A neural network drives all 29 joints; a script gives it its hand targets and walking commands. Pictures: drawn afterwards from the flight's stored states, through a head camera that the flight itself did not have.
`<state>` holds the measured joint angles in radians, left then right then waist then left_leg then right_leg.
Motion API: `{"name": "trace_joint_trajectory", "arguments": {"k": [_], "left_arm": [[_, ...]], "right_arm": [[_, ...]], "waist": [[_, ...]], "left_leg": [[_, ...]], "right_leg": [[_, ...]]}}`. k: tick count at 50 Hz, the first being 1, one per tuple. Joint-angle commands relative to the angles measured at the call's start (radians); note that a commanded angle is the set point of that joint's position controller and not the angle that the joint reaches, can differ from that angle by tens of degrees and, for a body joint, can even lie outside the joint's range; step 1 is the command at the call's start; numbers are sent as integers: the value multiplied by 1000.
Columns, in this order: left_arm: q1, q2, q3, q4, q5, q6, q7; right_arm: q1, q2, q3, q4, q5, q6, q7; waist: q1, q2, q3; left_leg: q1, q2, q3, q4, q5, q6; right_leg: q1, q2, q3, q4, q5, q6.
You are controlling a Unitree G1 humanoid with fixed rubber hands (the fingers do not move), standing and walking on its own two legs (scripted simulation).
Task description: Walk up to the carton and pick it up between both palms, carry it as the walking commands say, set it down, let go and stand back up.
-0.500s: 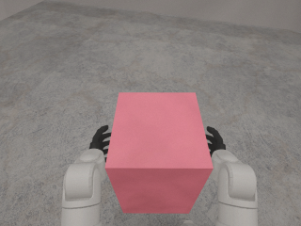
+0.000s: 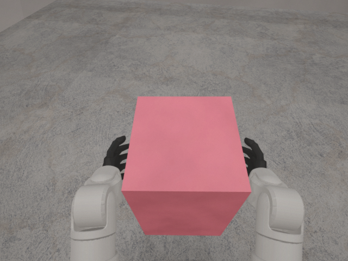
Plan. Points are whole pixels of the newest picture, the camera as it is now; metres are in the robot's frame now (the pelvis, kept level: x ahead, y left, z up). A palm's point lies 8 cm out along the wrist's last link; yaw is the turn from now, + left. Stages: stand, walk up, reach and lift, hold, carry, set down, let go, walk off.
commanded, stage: carry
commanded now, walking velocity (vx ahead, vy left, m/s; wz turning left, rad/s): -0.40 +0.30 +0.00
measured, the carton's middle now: (183, 173) +0.32 -0.02 +0.03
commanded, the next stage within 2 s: none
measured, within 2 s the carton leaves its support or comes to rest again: neither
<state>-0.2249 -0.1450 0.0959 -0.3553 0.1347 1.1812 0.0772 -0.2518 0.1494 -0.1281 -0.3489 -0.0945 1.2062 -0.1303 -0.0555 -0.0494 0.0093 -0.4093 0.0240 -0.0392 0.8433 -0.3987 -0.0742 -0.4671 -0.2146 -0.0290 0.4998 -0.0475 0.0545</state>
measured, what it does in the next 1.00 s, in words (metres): walks backwards: left foot, then right foot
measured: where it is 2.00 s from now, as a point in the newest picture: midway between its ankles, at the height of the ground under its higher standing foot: outside the picture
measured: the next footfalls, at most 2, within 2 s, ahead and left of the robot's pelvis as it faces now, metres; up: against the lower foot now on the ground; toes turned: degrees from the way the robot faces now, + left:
left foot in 0.06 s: +0.02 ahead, +0.21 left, +0.00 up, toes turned +1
right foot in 0.32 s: -0.10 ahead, +0.00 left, +0.00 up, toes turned -8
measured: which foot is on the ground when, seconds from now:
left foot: up 0.00-0.04, down 0.06-0.32, up 0.34-0.64, down 0.66-0.94, up 0.96-1.00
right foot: down 0.00-0.06, up 0.08-0.30, down 0.32-0.68, up 0.70-0.92, down 0.94-1.00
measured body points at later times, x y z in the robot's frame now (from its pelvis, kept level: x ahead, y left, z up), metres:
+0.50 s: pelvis -0.22 +0.14 +0.00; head -0.19 +0.10 +0.45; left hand +0.07 +0.26 +0.08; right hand +0.06 -0.03 +0.06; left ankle -0.21 +0.31 -0.61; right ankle -0.14 +0.01 -0.73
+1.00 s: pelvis -0.41 +0.26 +0.00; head -0.41 +0.24 +0.45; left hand -0.13 +0.41 +0.08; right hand -0.12 +0.12 +0.07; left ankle -0.31 +0.39 -0.71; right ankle -0.41 +0.19 -0.73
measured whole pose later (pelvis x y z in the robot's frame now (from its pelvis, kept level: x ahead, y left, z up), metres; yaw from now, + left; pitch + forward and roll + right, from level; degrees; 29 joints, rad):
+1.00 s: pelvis -0.41 +0.26 +0.00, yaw +0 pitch +2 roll +1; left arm -0.19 -0.14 0.09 -0.28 0.10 1.17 0.10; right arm -0.20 0.14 -0.10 -0.30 -0.14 1.20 -0.10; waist 0.03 0.03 -0.05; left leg -0.52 0.00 0.01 0.65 -0.27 -0.01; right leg -0.33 -0.01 -0.13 0.61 -0.32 -0.08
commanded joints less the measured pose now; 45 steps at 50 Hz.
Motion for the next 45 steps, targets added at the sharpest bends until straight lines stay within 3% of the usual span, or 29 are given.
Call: {"name": "trace_joint_trajectory", "arguments": {"k": [1,2,3,4,5,7,8,10,12,14,15,16,17,18,19,20,22,25,30,32,33,34,35,36,37,38,39,41,45], "left_arm": [[-233,-850,-632,70,-316,24,-232],[-246,-865,-641,73,-320,20,-232],[-265,-870,-641,81,-323,16,-234],[-318,-897,-637,53,-340,11,-241],[-425,-940,-690,15,-400,4,-250],[-496,-971,-721,-58,-451,-20,-248],[-528,-970,-735,-81,-461,-28,-244],[-482,-933,-735,-87,-467,-18,-239],[-415,-906,-733,-66,-467,3,-237],[-366,-908,-715,-27,-458,21,-246],[-351,-912,-703,0,-452,24,-253],[-330,-914,-684,38,-442,23,-262],[-264,-919,-682,31,-441,16,-274],[-330,-949,-679,1,-461,12,-281],[-385,-964,-676,-17,-467,7,-283],[-410,-954,-672,-45,-457,0,-280],[-414,-932,-657,-67,-426,-11,-276],[-370,-890,-643,-63,-385,-8,-259],[-248,-835,-617,32,-315,20,-232],[-237,-862,-629,61,-314,19,-229],[-251,-869,-634,65,-317,14,-230],[-278,-879,-628,59,-320,12,-231],[-358,-924,-652,17,-367,4,-244],[-432,-955,-690,-7,-412,-5,-249],[-467,-969,-706,-43,-438,-20,-249],[-513,-979,-728,-86,-455,-33,-247],[-533,-972,-739,-105,-461,-37,-244],[-479,-930,-739,-99,-467,-26,-240],[-389,-921,-726,-24,-460,13,-250]], "right_arm": [[-348,912,682,74,381,20,278],[-349,924,673,92,380,21,284],[-363,935,663,103,379,21,292],[-384,957,669,73,379,9,297],[-393,990,676,37,394,-7,301],[-413,1008,699,-7,401,-23,308],[-430,1006,697,-33,387,-32,303],[-379,973,666,-34,356,-37,280],[-278,926,636,-9,319,-28,259],[-220,894,619,18,290,-16,248],[-211,889,609,33,282,-13,246],[-222,890,600,51,272,-10,244],[-255,929,667,-39,301,-9,245],[-365,965,702,-84,328,-21,243],[-414,984,711,-74,348,-25,246],[-468,989,722,-95,379,-29,248],[-480,977,742,-89,398,-31,247],[-466,932,748,-103,400,-27,246],[-370,910,701,25,387,11,268],[-357,930,676,69,383,17,280],[-360,940,665,86,382,18,287],[-363,952,659,91,379,18,293],[-384,986,664,46,390,-2,298],[-392,1011,673,14,397,-13,299],[-395,1019,683,7,397,-20,303],[-408,1024,691,-19,387,-30,305],[-418,1017,691,-35,373,-38,298],[-356,976,655,-20,337,-42,277],[-245,914,613,34,267,-20,251]], "waist": [[70,-238,-279],[59,-171,-289],[48,35,-262],[14,460,-215],[6,494,-201],[41,269,-229],[53,234,-255],[62,231,-286],[47,282,-327],[48,253,-338],[53,172,-327],[62,-2,-300],[79,-422,-297],[82,-227,-277],[83,-93,-252],[74,-42,-223],[66,-139,-232],[55,-153,-250],[71,-263,-271],[64,-223,-289],[55,-95,-287],[40,244,-243],[3,528,-215],[18,441,-226],[33,313,-233],[48,243,-270],[55,223,-286],[57,234,-317],[39,260,-369]], "left_leg": [[95,-57,123,-386,-2,47],[168,-75,134,-506,28,75],[210,18,17,-606,63,98],[80,299,-286,-672,214,220],[-72,340,-237,-634,344,330],[-64,239,-6,-513,491,242],[25,193,59,-444,529,206],[147,164,23,-403,588,207],[204,190,-55,-382,654,226],[208,179,-88,-330,650,229],[117,142,-80,-275,602,195],[-126,81,-63,-151,334,134],[-335,-39,61,171,-216,60],[-276,-26,-128,415,-197,49],[-262,-28,-154,545,-107,38],[-247,-16,-136,613,-14,16],[-254,-23,-66,626,72,-27],[-219,-14,-21,365,57,-41],[16,-44,74,-190,-15,14],[130,-73,132,-447,22,59],[203,-46,87,-556,61,81],[201,166,-175,-653,164,132],[-3,344,-290,-646,327,310],[-66,322,-185,-604,412,337],[-73,263,-57,-552,457,282],[-14,206,31,-485,440,223],[67,180,44,-449,434,206],[175,182,-44,-454,387,215],[230,238,-166,-466,401,255]], "right_leg": [[221,-106,86,-150,-221,-111],[177,-60,47,-80,-253,-79],[60,26,-34,108,-341,-44],[-148,222,-179,476,-651,3],[-93,193,-31,825,-715,-23],[-15,199,27,950,-548,-42],[-30,183,2,858,-481,-42],[-31,177,-78,605,-438,-35],[46,165,-71,347,-421,-62],[151,160,-64,44,-338,-76],[251,99,11,-94,-253,-78],[403,-108,239,-107,-8,-117],[408,-453,521,-156,494,-315],[296,-422,473,-135,515,-318],[218,-349,373,-140,253,-272],[162,-280,276,-146,35,-213],[187,-159,155,-159,-108,-155],[264,-113,118,-147,-99,-142],[243,-122,113,-175,-185,-132],[210,-85,68,-103,-199,-103],[128,-20,12,19,-249,-66],[-70,128,-106,253,-493,-22],[-131,224,-118,685,-724,-18],[-60,190,-4,907,-688,-39],[-21,196,17,963,-592,-44],[-11,180,15,921,-495,-42],[-38,174,-28,833,-436,-32],[-49,168,-72,607,-415,-21],[137,199,-85,96,-425,-76]]}}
